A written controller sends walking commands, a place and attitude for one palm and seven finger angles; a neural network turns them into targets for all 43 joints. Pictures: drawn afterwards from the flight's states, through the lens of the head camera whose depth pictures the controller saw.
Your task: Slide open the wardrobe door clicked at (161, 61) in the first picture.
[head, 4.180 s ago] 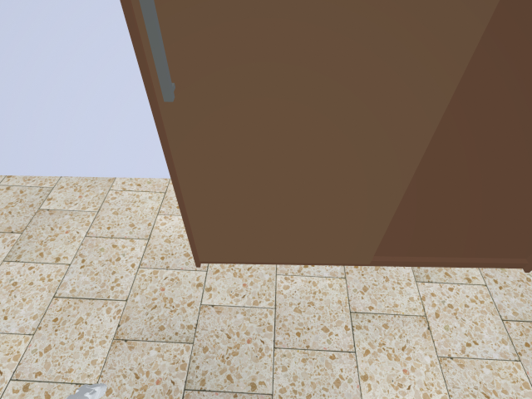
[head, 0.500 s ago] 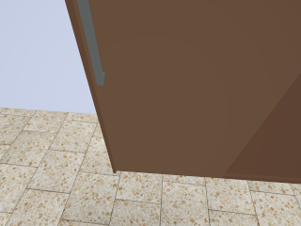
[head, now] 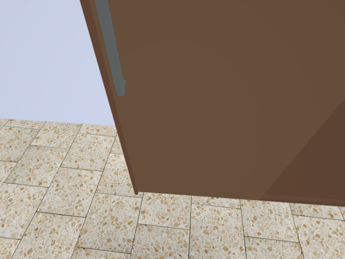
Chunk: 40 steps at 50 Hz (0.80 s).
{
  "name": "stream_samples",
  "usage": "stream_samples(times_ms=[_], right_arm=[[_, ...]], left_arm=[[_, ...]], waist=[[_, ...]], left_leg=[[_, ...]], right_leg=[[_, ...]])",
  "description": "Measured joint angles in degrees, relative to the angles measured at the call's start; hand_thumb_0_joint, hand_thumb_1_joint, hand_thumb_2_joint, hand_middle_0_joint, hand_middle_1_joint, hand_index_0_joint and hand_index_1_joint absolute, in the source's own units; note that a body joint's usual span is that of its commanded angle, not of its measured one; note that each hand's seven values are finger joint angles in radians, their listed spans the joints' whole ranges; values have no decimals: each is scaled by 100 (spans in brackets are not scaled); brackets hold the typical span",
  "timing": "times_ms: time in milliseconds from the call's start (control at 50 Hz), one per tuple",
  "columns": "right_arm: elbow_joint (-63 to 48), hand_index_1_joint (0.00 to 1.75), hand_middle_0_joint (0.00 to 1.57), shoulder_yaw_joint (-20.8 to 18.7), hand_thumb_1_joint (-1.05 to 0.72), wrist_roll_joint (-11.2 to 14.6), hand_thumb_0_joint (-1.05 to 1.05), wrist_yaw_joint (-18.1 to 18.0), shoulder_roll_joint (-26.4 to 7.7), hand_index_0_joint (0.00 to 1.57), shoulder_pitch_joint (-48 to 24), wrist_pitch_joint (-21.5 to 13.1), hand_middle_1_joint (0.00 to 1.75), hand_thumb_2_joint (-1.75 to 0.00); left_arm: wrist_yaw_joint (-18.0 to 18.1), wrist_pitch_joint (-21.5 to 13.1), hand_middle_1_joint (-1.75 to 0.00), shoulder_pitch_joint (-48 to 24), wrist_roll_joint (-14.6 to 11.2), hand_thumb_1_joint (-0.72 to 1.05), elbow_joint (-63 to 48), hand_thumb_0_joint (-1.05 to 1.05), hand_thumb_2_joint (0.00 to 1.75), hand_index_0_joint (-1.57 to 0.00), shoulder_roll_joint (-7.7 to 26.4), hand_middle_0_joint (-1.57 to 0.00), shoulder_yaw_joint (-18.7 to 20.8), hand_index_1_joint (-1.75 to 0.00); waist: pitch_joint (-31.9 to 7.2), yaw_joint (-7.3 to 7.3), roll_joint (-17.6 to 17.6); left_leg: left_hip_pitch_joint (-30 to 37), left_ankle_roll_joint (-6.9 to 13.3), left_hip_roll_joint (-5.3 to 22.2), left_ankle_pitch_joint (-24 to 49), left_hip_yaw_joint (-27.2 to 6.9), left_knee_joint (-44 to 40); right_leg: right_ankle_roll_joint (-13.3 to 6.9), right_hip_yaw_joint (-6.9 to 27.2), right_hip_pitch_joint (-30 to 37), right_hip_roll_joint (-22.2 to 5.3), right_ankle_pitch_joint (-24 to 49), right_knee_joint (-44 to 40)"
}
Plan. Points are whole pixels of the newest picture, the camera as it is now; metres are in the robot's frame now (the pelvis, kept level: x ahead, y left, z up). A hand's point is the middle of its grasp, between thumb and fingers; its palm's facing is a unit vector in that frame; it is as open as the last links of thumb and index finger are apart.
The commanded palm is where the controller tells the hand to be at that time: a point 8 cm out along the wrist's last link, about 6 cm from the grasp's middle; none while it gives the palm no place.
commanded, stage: look again from close up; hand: left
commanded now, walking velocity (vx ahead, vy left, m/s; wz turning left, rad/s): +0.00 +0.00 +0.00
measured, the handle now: (112, 38) +0.56 +0.19 +0.23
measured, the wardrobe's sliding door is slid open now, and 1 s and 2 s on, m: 0.00 0.00 0.00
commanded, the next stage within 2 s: shuffle to correct the standing spot in 0.72 s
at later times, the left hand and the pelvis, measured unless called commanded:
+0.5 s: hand out of the picture +0.08 +0.20 -0.17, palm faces -0.02 -0.97 -0.26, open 7.4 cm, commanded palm none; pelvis +0.03 +0.01 +0.00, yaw -1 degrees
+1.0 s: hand out of the picture +0.05 +0.19 -0.18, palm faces -0.01 -0.97 -0.23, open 7.4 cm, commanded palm none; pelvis +0.04 +0.00 +0.00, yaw +0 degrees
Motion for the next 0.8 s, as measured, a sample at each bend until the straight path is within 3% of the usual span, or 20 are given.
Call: stream_samples(times_ms=[120, 300, 800], right_arm=[[-404, 30, 20, 20, -92, -47, 1, 71, -162, 19, 97, -63, 30, -90], [-395, 30, 20, 105, -93, -32, 1, 46, -248, 20, 4, -132, 30, -90], [-83, 30, 20, 110, -91, -19, 1, 62, -511, 20, -515, -106, 30, -90]], left_arm=[[-32, -23, -30, 9, -3, 91, -164, 0, 90, -20, 76, -20, -66, -30], [-59, -65, -30, -275, -28, 91, -377, 0, 90, -20, 255, -20, -52, -30], [-130, 4, -30, -538, -26, 90, -246, 0, 90, -20, 550, -20, -39, -30]], waist=[[-155, -123, 94], [-183, -62, 85], [31, -14, -81]], left_leg=[[-179, 104, -76, -364, 16, 514], [136, 136, -180, -369, 111, 266], [425, 10, -71, -221, 105, -129]], right_leg=[[40, 29, -203, -96, -394, 572], [105, 122, -11, -197, -483, 534], [-1, 108, 243, -70, -356, 183]])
